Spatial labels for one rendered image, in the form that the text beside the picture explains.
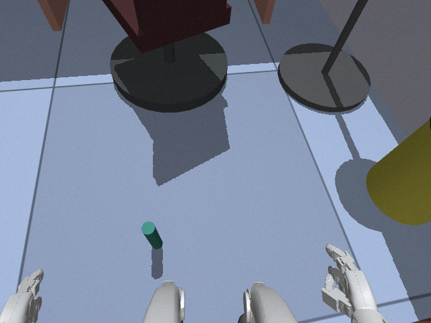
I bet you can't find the coat stand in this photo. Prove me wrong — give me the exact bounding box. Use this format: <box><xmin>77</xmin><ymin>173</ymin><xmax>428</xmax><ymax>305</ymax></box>
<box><xmin>277</xmin><ymin>0</ymin><xmax>371</xmax><ymax>112</ymax></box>

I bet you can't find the office chair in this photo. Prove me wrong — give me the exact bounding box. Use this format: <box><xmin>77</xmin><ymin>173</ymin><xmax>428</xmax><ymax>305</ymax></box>
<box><xmin>103</xmin><ymin>0</ymin><xmax>232</xmax><ymax>112</ymax></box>

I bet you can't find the left robot hand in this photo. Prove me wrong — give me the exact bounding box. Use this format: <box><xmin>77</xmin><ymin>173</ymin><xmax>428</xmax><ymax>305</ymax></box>
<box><xmin>0</xmin><ymin>269</ymin><xmax>44</xmax><ymax>323</ymax></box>

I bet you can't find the right robot hand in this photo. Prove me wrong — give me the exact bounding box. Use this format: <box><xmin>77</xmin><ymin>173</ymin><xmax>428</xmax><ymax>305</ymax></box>
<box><xmin>321</xmin><ymin>244</ymin><xmax>378</xmax><ymax>318</ymax></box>

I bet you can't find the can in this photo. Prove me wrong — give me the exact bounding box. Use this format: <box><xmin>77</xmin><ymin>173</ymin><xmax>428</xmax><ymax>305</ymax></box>
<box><xmin>141</xmin><ymin>221</ymin><xmax>163</xmax><ymax>249</ymax></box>

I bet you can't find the potted plant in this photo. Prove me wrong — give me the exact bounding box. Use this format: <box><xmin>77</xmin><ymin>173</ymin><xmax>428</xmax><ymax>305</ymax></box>
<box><xmin>366</xmin><ymin>117</ymin><xmax>431</xmax><ymax>225</ymax></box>

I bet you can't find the right robot arm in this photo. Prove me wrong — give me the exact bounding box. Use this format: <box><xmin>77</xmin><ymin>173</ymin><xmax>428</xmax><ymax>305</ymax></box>
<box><xmin>351</xmin><ymin>309</ymin><xmax>388</xmax><ymax>323</ymax></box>

